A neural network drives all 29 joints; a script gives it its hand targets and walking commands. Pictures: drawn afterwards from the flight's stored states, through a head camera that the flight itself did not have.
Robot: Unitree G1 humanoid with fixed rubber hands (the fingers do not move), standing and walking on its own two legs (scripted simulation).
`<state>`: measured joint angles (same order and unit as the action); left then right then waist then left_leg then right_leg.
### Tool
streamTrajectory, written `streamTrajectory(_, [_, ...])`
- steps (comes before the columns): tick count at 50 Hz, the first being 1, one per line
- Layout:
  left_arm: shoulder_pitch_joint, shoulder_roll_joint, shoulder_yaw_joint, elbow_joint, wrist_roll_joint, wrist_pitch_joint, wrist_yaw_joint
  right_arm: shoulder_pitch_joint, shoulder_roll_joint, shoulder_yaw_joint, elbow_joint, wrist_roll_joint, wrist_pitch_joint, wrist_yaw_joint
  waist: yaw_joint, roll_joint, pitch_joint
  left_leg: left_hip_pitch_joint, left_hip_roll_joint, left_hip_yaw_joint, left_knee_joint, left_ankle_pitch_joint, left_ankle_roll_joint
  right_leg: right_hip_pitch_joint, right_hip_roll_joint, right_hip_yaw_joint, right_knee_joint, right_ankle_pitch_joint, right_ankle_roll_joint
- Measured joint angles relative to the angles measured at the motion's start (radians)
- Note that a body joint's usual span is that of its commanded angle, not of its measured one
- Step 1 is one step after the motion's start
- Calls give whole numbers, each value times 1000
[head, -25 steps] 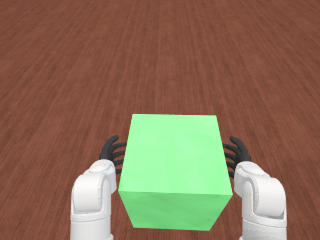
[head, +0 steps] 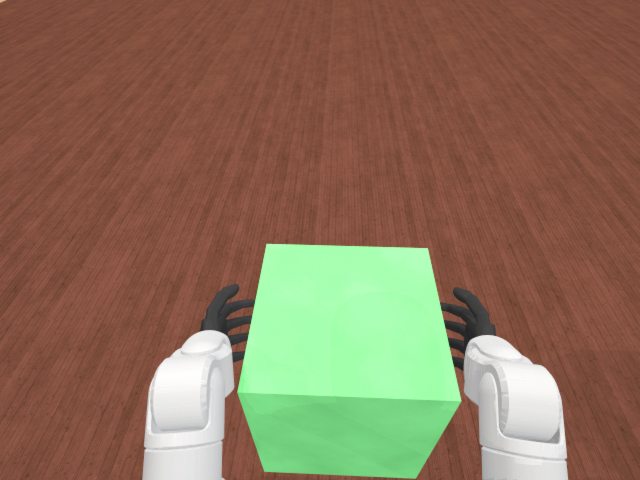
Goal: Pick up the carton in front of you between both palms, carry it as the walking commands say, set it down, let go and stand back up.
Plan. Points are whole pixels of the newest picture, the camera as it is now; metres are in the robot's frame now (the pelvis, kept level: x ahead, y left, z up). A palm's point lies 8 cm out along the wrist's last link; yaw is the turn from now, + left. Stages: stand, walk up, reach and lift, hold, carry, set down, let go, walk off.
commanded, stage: carry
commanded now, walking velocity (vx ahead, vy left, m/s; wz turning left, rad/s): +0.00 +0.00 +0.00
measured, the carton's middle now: (343, 364) +0.29 +0.00 -0.01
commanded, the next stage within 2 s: hold in 0.90 s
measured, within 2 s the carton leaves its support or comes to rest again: neither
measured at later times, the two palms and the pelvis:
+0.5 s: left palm (217, 386) +0.23 +0.15 +0.04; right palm (478, 395) +0.23 -0.15 +0.04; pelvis -0.05 +0.00 +0.00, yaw +0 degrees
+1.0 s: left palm (205, 399) +0.21 +0.16 +0.04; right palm (472, 407) +0.21 -0.14 +0.04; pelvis -0.07 +0.01 +0.01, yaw +1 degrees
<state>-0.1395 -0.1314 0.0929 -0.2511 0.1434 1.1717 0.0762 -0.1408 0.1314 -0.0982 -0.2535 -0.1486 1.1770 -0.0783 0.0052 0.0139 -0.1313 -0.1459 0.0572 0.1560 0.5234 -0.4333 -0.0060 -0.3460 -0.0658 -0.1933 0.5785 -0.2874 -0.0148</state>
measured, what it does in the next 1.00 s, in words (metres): shifts its weight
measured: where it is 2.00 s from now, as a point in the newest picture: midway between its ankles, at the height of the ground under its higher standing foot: outside the picture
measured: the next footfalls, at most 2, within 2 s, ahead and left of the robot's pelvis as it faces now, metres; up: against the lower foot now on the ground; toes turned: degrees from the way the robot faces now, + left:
none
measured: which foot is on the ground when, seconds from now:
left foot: down 0.00-1.00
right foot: down 0.00-1.00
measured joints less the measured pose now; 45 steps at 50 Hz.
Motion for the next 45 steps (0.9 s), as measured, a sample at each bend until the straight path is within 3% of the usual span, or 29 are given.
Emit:
streamTrajectory(14, [32, 3, -8, 145, 42, -169, -25, 30, -3, 11, 150, -42, -172, 25, -3, -4, 5, -7, -5, 10, -1, 34, 9, 3, -5, 4, -29, 52, -5])
streamTrajectory(27, [-64, -9, 67, 451, 119, -414, -54, -63, 9, -63, 454, -115, -416, 49, -5, -11, 22, -34, -13, 17, -6, 76, 20, -9, -10, 11, -69, 115, -8])
streamTrajectory(31, [-95, -15, 96, 495, 127, -474, -55, -94, 15, -90, 497, -122, -476, 49, -5, -12, 37, -48, -16, 17, -2, 84, 23, -19, -12, 12, -75, 128, -8])
streamTrajectory(45, [-56, -8, 64, 419, 95, -439, -44, -58, 8, -59, 419, -90, -438, 38, -6, -9, 36, -65, -17, 19, 18, 78, 28, -32, -16, 16, -65, 131, -4])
